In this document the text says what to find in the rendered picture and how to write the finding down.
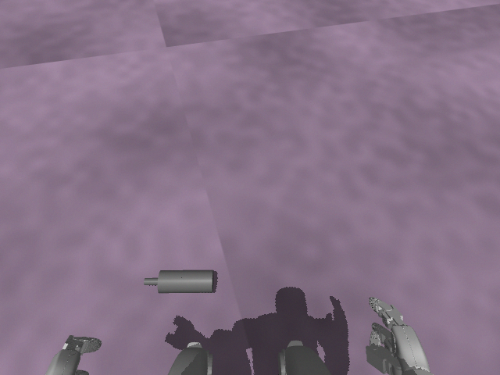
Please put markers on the bottle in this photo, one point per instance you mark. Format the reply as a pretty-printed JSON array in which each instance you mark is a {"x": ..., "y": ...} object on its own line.
[{"x": 183, "y": 281}]

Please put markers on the left robot hand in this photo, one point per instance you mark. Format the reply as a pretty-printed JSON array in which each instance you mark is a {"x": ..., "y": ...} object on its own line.
[{"x": 67, "y": 360}]

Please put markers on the right robot hand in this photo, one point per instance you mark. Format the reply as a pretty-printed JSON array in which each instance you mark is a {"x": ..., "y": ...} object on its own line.
[{"x": 402, "y": 349}]

